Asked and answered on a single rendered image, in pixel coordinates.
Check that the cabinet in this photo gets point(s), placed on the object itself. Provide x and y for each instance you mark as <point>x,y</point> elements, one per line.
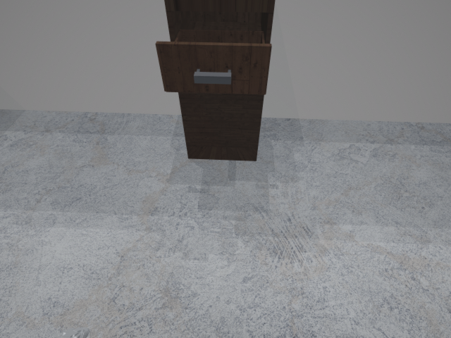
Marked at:
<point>221,126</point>

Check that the drawer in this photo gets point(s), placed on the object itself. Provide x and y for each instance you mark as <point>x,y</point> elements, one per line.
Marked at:
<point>243,52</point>

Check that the handle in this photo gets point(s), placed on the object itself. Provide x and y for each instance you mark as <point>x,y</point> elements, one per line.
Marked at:
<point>212,77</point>

